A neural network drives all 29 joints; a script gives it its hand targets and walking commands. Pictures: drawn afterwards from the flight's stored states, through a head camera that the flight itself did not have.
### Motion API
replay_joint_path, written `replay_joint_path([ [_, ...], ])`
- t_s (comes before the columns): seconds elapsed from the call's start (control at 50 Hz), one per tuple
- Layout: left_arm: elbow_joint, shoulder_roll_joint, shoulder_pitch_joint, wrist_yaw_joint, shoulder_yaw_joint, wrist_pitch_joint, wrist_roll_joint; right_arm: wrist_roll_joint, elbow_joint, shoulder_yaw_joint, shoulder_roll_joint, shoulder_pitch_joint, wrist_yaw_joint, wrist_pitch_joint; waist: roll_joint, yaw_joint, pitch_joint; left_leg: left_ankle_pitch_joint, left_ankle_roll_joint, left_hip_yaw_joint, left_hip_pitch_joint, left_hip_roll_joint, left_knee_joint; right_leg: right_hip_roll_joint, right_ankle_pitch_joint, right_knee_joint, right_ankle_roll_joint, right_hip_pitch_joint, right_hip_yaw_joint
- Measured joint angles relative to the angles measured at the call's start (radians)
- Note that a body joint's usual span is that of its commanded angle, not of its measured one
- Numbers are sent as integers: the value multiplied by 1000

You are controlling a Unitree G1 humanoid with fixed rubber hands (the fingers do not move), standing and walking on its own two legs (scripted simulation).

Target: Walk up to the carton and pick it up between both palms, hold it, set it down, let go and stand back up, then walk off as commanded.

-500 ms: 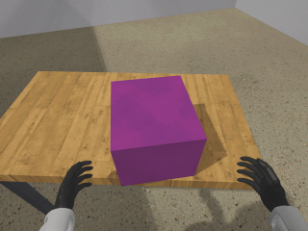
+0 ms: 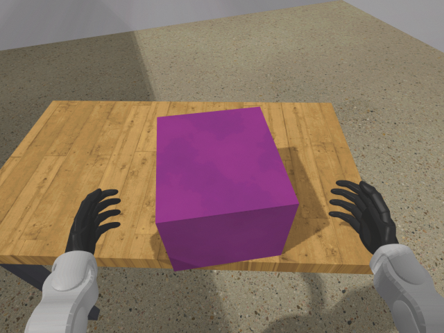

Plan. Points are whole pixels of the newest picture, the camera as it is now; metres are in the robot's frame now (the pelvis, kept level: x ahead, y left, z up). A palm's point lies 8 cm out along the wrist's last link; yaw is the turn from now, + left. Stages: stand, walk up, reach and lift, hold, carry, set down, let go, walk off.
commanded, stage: reach and lift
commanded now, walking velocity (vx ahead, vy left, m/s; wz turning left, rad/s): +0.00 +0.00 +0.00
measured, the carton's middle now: (218, 185) +0.39 +0.03 +0.03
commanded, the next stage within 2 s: none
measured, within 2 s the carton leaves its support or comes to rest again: neither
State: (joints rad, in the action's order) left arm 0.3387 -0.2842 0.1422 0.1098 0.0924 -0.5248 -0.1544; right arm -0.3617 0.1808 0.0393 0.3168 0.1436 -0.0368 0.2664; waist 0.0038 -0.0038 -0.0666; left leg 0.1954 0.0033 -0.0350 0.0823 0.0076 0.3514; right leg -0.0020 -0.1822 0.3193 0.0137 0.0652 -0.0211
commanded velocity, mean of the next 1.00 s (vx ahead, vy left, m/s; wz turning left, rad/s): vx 0.00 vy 0.00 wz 0.00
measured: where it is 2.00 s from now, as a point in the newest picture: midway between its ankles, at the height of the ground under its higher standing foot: outside the picture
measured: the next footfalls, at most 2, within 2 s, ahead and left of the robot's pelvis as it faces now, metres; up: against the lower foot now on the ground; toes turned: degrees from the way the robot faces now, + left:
none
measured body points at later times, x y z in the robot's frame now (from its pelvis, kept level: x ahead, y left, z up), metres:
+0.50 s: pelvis +0.00 +0.00 +0.00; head +0.03 +0.00 +0.45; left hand +0.35 +0.24 +0.13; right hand +0.37 -0.19 +0.13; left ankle +0.00 +0.12 -0.75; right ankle +0.00 -0.13 -0.75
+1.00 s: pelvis +0.00 +0.00 +0.00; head +0.03 +0.00 +0.45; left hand +0.41 +0.22 +0.16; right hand +0.43 -0.20 +0.16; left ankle +0.00 +0.12 -0.75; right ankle +0.00 -0.13 -0.75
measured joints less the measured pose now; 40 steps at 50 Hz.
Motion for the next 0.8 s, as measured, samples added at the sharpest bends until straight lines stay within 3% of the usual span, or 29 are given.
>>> replay_joint_path([
  [0.1, -23, 0, -123, -6, 22, -55, -8, -3, -21, 0, 0, -128, -5, 54, -4, 0, 0, -6, 0, 0, 6, 0, 0, 0, 7, 0, 0, 6, 0],
  [0.2, -156, 0, -286, -11, 56, -115, -8, -12, -159, 0, 0, -305, -5, 105, -4, 0, 0, -13, 0, 0, 22, 0, -1, 0, 13, 0, 0, 23, 0],
  [0.34, -217, 0, -406, -18, 67, -159, -8, -23, -269, 0, 0, -461, -5, 117, -4, 0, -1, -15, 0, 0, 59, 0, -1, 0, 15, 0, 0, 59, 0],
  [0.54, -220, 0, -471, -32, 119, -188, -8, -59, -290, -4, 1, -542, -21, 107, -4, 0, 1, -11, 1, 0, 82, 0, -1, 0, 11, 0, 0, 83, 0],
  [0.72, -250, 0, -584, -32, 95, -205, -8, -60, -404, -3, 11, -669, -22, 110, -4, 0, 5, -17, 2, 0, 96, 0, -1, 0, 16, 1, 0, 97, 0],
  [0.8, -392, 0, -691, -32, 111, -206, -8, -44, -524, -4, 15, -764, -22, 122, -4, 0, 12, -20, 2, 0, 105, 0, -1, 0, 20, 1, 0, 106, 0],
])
